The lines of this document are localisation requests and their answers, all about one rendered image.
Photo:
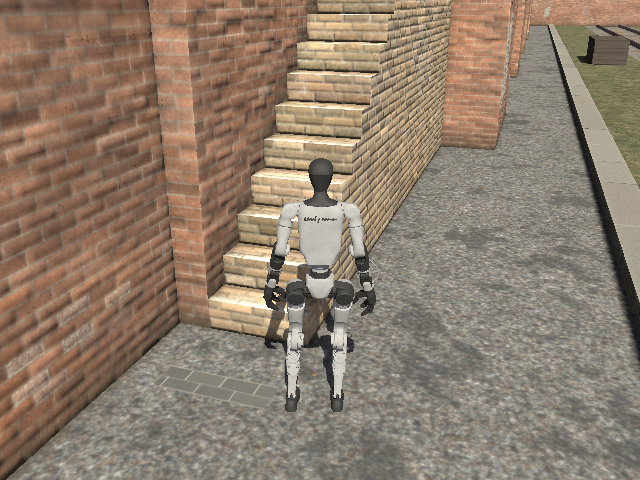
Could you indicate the left robot hand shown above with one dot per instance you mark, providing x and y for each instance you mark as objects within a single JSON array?
[{"x": 269, "y": 296}]

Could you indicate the right robot upper arm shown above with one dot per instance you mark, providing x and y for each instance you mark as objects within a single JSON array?
[{"x": 352, "y": 212}]

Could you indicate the robot right forearm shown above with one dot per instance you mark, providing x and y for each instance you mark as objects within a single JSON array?
[{"x": 364, "y": 271}]

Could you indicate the robot head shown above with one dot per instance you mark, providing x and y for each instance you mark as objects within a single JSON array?
[{"x": 320, "y": 174}]

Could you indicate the right robot hand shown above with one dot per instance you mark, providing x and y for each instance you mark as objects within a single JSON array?
[{"x": 370, "y": 301}]

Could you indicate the right robot thigh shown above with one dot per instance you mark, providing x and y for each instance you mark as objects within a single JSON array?
[{"x": 342, "y": 303}]

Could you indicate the left robot upper arm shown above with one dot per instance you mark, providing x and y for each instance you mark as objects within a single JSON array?
[{"x": 289, "y": 211}]

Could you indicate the robot left forearm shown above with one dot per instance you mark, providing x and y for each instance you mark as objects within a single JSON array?
[{"x": 275, "y": 268}]

